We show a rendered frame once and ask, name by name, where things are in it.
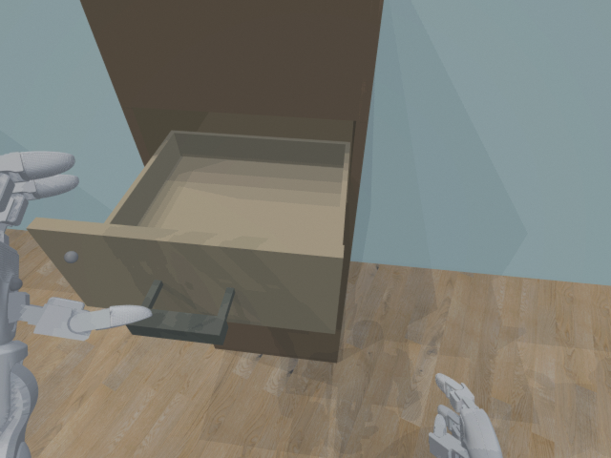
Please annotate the robot left hand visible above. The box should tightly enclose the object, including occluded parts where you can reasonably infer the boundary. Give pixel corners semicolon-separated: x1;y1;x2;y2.
0;151;152;345

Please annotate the handle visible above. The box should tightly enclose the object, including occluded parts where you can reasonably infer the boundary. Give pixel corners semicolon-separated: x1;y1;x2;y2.
126;280;235;345

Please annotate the left robot forearm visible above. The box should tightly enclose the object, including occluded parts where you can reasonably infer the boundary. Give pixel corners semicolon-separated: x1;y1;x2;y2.
0;340;38;458

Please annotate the cabinet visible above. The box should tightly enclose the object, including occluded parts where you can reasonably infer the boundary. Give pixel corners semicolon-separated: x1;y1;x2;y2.
80;0;384;364

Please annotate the drawer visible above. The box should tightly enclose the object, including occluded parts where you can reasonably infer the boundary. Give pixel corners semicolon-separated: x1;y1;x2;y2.
26;130;350;334

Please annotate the robot right hand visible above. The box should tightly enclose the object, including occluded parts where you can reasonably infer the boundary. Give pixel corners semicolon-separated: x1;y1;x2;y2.
429;373;503;458

